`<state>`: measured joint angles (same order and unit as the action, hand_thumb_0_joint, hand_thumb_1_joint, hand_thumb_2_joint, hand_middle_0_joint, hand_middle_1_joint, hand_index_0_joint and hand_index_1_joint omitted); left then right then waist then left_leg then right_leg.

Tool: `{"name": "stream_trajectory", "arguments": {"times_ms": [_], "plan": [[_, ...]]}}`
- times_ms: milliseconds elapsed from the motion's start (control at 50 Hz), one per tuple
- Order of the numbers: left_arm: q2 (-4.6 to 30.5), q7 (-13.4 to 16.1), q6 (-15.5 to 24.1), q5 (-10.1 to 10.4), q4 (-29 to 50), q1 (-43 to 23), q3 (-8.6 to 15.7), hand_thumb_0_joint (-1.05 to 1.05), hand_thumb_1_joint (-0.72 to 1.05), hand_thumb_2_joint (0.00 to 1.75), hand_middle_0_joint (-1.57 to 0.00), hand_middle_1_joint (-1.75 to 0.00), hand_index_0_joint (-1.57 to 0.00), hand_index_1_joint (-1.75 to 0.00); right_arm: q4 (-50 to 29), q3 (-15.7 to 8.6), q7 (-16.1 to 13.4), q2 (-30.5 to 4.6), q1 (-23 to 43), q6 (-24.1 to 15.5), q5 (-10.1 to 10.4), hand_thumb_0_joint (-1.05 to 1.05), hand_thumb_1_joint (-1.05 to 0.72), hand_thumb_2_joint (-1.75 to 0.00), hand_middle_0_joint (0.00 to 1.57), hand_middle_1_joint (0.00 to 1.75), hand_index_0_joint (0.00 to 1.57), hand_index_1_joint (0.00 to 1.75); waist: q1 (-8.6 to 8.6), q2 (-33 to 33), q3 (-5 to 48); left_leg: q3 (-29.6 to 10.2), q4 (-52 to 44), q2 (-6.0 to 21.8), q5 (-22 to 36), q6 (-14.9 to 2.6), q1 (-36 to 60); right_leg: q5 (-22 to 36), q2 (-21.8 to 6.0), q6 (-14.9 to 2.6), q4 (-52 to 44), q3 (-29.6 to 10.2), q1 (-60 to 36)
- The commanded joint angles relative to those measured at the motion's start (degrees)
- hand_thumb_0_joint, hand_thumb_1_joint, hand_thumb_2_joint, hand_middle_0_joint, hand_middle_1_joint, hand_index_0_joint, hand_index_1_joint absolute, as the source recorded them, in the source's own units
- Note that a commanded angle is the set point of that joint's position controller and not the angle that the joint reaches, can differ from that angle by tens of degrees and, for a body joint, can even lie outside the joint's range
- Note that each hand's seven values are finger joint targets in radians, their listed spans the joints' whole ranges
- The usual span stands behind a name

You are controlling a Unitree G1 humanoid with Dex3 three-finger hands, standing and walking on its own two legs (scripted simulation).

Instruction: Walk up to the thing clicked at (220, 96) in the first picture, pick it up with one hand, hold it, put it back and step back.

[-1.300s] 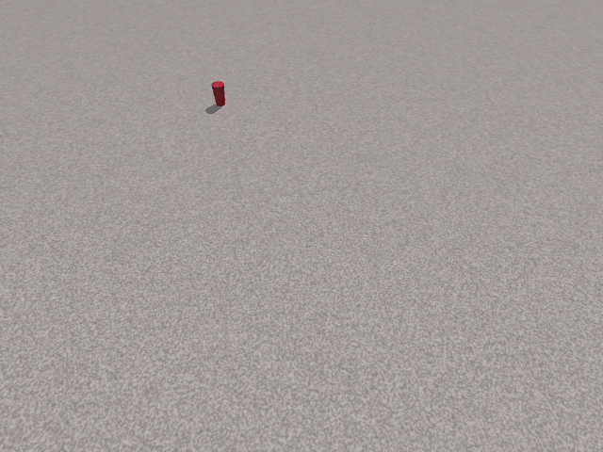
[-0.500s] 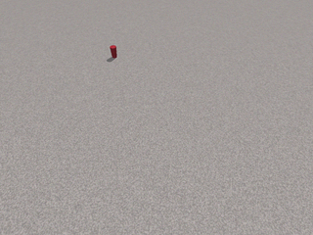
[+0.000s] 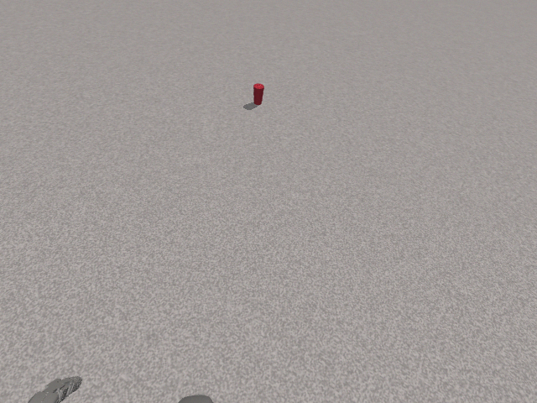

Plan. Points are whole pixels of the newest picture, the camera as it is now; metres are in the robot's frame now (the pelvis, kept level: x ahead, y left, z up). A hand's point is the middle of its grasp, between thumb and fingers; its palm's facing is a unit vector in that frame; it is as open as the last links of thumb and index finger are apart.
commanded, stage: walk up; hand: left
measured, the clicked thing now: (258, 94) +2.12 +0.18 -0.72
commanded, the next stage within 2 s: none
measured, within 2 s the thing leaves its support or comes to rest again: neither
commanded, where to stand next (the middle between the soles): +2.41 -0.20 m, yaw +88 degrees
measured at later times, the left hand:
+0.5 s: hand (81, 303) +0.30 +0.37 -0.14, palm faces +0.25 -0.95 -0.20, open 7.4 cm
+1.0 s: hand (132, 233) +0.46 +0.32 -0.13, palm faces +0.65 -0.62 -0.44, open 7.4 cm
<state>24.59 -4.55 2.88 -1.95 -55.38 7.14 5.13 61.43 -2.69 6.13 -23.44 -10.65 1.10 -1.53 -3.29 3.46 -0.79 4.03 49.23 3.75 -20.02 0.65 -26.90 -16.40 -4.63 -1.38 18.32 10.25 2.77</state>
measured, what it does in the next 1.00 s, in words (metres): walks ahead, turning left: left foot, then right foot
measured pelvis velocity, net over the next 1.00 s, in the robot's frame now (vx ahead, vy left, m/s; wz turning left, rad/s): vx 0.64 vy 0.07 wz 0.71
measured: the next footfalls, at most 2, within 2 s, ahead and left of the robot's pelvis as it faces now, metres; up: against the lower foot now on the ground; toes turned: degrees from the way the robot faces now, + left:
left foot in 0.18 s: +0.20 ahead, +0.20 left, +0.00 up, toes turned +18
right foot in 0.70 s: +0.63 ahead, -0.01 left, +0.00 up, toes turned +28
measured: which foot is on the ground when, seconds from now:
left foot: up 0.00-0.16, down 0.18-0.72, up 0.74-1.00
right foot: down 0.00-0.20, up 0.22-0.68, down 0.70-1.00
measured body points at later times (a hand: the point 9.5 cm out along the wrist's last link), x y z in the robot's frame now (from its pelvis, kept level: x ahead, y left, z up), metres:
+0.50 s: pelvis +0.24 +0.08 +0.00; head +0.22 +0.13 +0.45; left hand +0.28 +0.42 -0.13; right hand +0.35 -0.24 -0.09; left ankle +0.16 +0.18 -0.75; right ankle +0.42 -0.07 -0.66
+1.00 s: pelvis +0.64 +0.07 -0.01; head +0.65 +0.07 +0.44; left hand +0.43 +0.35 -0.10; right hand +0.99 -0.07 -0.10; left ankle +0.67 +0.24 -0.68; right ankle +0.60 -0.03 -0.75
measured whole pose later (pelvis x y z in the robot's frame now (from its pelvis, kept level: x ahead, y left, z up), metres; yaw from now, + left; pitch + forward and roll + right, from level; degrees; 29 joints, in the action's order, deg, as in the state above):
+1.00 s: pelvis +0.64 +0.07 -0.01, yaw +40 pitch -1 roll +2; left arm 27.6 -5.0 1.5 -2.1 -48.9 16.5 6.0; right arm 51.5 -2.6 1.1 -28.8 -7.4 -3.8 0.8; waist -7.7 0.8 -2.4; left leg 6.2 53.6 1.8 -9.6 -2.9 -37.3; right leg -22.2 -0.2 -3.8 23.1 12.4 0.2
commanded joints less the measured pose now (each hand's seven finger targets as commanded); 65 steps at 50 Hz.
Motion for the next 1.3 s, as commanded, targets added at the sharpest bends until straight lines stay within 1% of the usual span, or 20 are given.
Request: {"name": "stream_trajectory", "arguments": {"times_ms": [0, 100, 160, 200, 220, 320, 580, 640, 680, 700, 740, 840, 960, 1060, 1080, 1120, 1140, 1160, 1220, 1280], "plan": [[17.69, -0.50, 1.43, -0.37, 7.33, -12.91, 4.51, 0.00, 0.90, 0.90, -0.20, -0.30, -0.20, -0.30, -9.01, -4.24, 1.65, -14.94, 7.44, -2.40, 1.40, 0.00, -0.90, -0.90, 0.20, 0.30, 0.20, 0.30, 2.83, 5.90, 2.01, 0.27, -2.05, 5.53, 3.63, 0.74, -6.12, -21.26, -14.82, -7.58, -13.00, -6.33, -2.53], [18.21, -1.23, 0.20, -1.08, 7.13, -16.35, 4.69, 0.00, 0.90, 0.90, -0.20, -0.30, -0.20, -0.30, -6.97, -5.25, 0.98, -14.39, -0.16, -2.36, 1.23, 0.00, -0.90, -0.90, 0.20, 0.30, 0.20, 0.30, 6.66, 3.45, 0.36, 8.40, -9.64, 1.59, 11.38, 0.95, 19.37, -28.85, -11.79, -6.32, -3.82, 0.51, 17.36], [11.48, -1.82, -0.80, -1.25, 6.95, -13.61, 2.46, 0.00, 0.90, 0.90, -0.20, -0.30, -0.20, -0.30, -3.22, -7.66, -1.56, -20.81, -13.85, -3.17, 0.97, 0.00, -0.90, -0.90, 0.20, 0.30, 0.20, 0.30, 12.12, -16.16, 3.24, 2.65, -17.89, -1.72, -6.13, -3.74, 35.14, -16.19, -2.68, -4.32, 32.59, 5.71, 27.21], [8.47, -3.40, -0.94, 0.25, 10.42, -15.53, 0.12, 0.00, 0.90, 0.90, -0.20, -0.30, -0.20, -0.30, -5.95, -8.12, -2.98, -28.34, -13.57, -3.73, 1.76, 0.00, -0.90, -0.90, 0.20, 0.30, 0.20, 0.30, 9.56, -21.20, -5.64, -49.66, -48.10, 19.64, -41.23, -10.20, 29.80, -13.27, 5.40, -0.93, 54.38, -6.45, 47.27], [12.78, -3.31, -0.72, -0.38, 11.96, -14.16, 0.25, 0.00, 0.90, 0.90, -0.20, -0.30, -0.20, -0.30, -8.60, -8.14, -3.24, -30.64, -5.58, -3.85, 2.56, 0.00, -0.90, -0.90, 0.20, 0.30, 0.20, 0.30, 6.12, -19.54, -7.66, -60.28, -55.55, 26.30, -44.41, -16.38, 22.68, -12.12, 1.64, -1.25, 54.52, -14.24, 45.35], [15.52, -3.97, -1.98, 1.27, 5.59, -6.23, 1.94, 0.00, 0.90, 0.90, -0.20, -0.30, -0.20, -0.30, -9.89, -4.04, -5.34, -22.14, 3.35, -7.83, 2.60, 0.00, -0.90, -0.90, 0.20, 0.30, 0.20, 0.30, -1.31, -9.63, -1.92, -19.94, -44.19, 8.61, -12.19, -7.70, 13.01, 2.36, -2.61, 2.57, 45.54, -15.52, 28.74], [11.69, -4.99, -1.84, -0.07, 17.19, -21.63, 2.58, 0.00, 0.90, 0.90, -0.20, -0.30, -0.20, -0.30, -9.55, -5.43, -7.69, -22.42, -6.24, -8.71, 1.32, 0.00, -0.90, -0.90, 0.20, 0.30, 0.20, 0.30, 3.95, -10.54, -0.57, -20.57, -38.26, 9.61, 7.84, -11.66, 26.63, 4.98, -3.38, 3.34, 22.22, -16.49, 36.52], [12.05, -4.59, -1.61, 0.01, 15.76, -13.99, 3.56, 0.00, 0.90, 0.90, -0.20, -0.30, -0.20, -0.30, -10.81, -5.48, -8.59, -22.91, -3.08, -8.37, 0.04, 0.00, -0.90, -0.90, 0.20, 0.30, 0.20, 0.30, -0.77, -14.78, 3.07, -18.37, -27.51, 9.10, 26.77, -9.71, 24.33, -2.13, -2.11, 1.38, 18.72, -14.04, 23.73], [17.60, -2.90, -0.77, -0.12, 8.45, 9.40, 6.73, 0.00, 0.90, 0.90, -0.20, -0.30, -0.20, -0.30, -12.58, -4.10, -8.94, -18.59, -0.68, -8.09, -0.64, 0.00, -0.90, -0.90, 0.20, 0.30, 0.20, 0.30, -11.65, -2.40, 14.58, -12.18, 5.39, 2.46, 27.65, -5.82, 3.77, -7.10, -0.54, -1.27, 14.27, -14.85, -11.98], [23.09, -1.70, -0.39, -0.95, 6.11, 18.10, 8.39, 0.00, 0.90, 0.90, -0.20, -0.30, -0.20, -0.30, -14.03, -1.97, -8.79, -11.11, -2.22, -8.40, -0.72, 0.00, -0.90, -0.90, 0.20, 0.30, 0.20, 0.30, -14.26, 17.36, 15.44, -6.68, 22.32, -5.63, -9.54, -4.37, -16.78, -22.55, -12.77, 0.17, 8.00, -29.87, -24.08], [26.17, -0.13, -0.14, 0.31, 10.44, 6.12, 7.55, 0.00, 0.90, 0.90, -0.20, -0.30, -0.20, -0.30, -12.39, -3.37, -9.72, -16.57, -5.60, -8.09, 0.46, 0.00, -0.90, -0.90, 0.20, 0.30, 0.20, 0.30, -7.05, 20.07, 12.70, -5.62, 36.88, -5.04, -11.89, -5.35, -25.56, -29.50, -24.41, -4.02, -11.89, -55.76, -19.45], [13.42, 0.34, 0.96, 0.66, 11.84, -1.61, 3.70, 0.00, 0.90, 0.90, -0.20, -0.30, -0.20, -0.30, -8.18, -3.34, -6.54, -17.31, -5.73, -6.58, 2.56, 0.00, -0.90, -0.90, 0.20, 0.30, 0.20, 0.30, 0.86, 10.49, -2.07, -7.41, 19.11, 1.15, 3.77, -4.46, -9.74, 8.98, -9.68, -1.59, -0.72, -13.76, 5.35], [11.48, -0.76, 0.22, -0.52, 15.32, -0.25, 2.57, 0.00, 0.90, 0.90, -0.20, -0.30, -0.20, -0.30, -12.50, -2.44, -5.47, -15.47, 1.23, -4.82, 3.23, 0.00, -0.90, -0.90, 0.20, 0.30, 0.20, 0.30, 0.50, 5.79, -7.23, 7.06, -6.05, -3.32, 15.33, -2.42, -0.94, 19.88, -3.23, 2.57, -6.94, -0.40, 11.29], [13.19, 0.15, -1.95, -0.16, 18.14, 7.49, 2.76, 0.00, 0.90, 0.90, -0.20, -0.30, -0.20, -0.30, -9.76, -4.49, -8.64, -16.02, -14.73, -3.84, 1.59, 0.00, -0.90, -0.90, 0.20, 0.30, 0.20, 0.30, 4.70, -1.19, 6.61, 11.56, -16.87, -10.08, 20.55, -4.99, 30.44, 41.77, -1.81, 2.66, 23.40, 0.42, 13.85], [12.35, 0.78, -2.14, -0.38, 18.84, 9.86, 2.18, 0.00, 0.90, 0.90, -0.20, -0.30, -0.20, -0.30, -9.40, -5.76, -9.60, -18.39, -19.02, -3.83, 1.14, 0.00, -0.90, -0.90, 0.20, 0.30, 0.20, 0.30, 6.99, -3.85, 9.13, 5.48, -18.39, -6.00, 18.78, -7.17, 39.19, 35.80, -0.19, 4.43, 35.00, 0.03, 20.47], [9.42, 0.91, -3.57, -1.06, 17.08, 14.90, 1.59, 0.00, 0.90, 0.90, -0.20, -0.30, -0.20, -0.30, -12.09, -7.58, -12.21, -22.12, -23.01, -4.40, 1.50, 0.00, -0.90, -0.90, 0.20, 0.30, 0.20, 0.30, 8.45, -7.80, 12.20, -39.81, -20.75, 23.10, 2.69, -22.16, 52.22, -20.39, 4.62, 8.45, 71.76, -10.85, 47.01], [17.44, 1.04, -5.21, 0.04, 16.88, 17.10, 2.83, 0.00, 0.90, 0.90, -0.20, -0.30, -0.20, -0.30, -15.50, -7.89, -13.07, -23.55, -17.10, -5.03, 4.05, 0.00, -0.90, -0.90, 0.20, 0.30, 0.20, 0.30, 6.97, -0.27, 13.04, -51.36, -30.77, 33.24, -6.94, -26.70, 48.20, -13.42, 3.06, 9.64, 81.59, -21.06, 49.45], [20.69, 1.47, -4.74, 0.31, 17.05, 13.49, 2.30, 0.00, 0.90, 0.90, -0.20, -0.30, -0.20, -0.30, -16.31, -7.67, -13.75, -23.97, -8.62, -5.58, 4.64, 0.00, -0.90, -0.90, 0.20, 0.30, 0.20, 0.30, 5.76, 2.02, 10.69, -51.06, -33.41, 34.64, -6.54, -25.73, 43.65, -10.96, -0.13, 7.00, 83.30, -24.36, 51.69], [16.80, -0.57, -3.58, 0.22, 16.75, 2.98, 3.35, 0.00, 0.90, 0.90, -0.20, -0.30, -0.20, -0.30, -14.02, -3.40, -13.30, -19.36, -10.27, -8.12, 3.42, 0.00, -0.90, -0.90, 0.20, 0.30, 0.20, 0.30, 4.38, 10.53, 3.38, -24.28, -29.01, 17.42, 14.81, -17.27, 14.72, -3.40, -4.19, 4.82, 67.68, -21.12, 32.31], [13.68, -2.59, -5.09, -0.11, 16.14, 8.19, 2.81, 0.00, 0.90, 0.90, -0.20, -0.30, -0.20, -0.30, -13.77, -3.50, -10.94, -21.69, -3.19, -9.40, 2.87, 0.00, -0.90, -0.90, 0.20, 0.30, 0.20, 0.30, -1.50, -2.28, -1.25, -8.43, -31.43, 7.19, -0.83, -12.93, 1.77, 0.63, -5.01, 3.09, 50.01, -16.90, 27.31]]}}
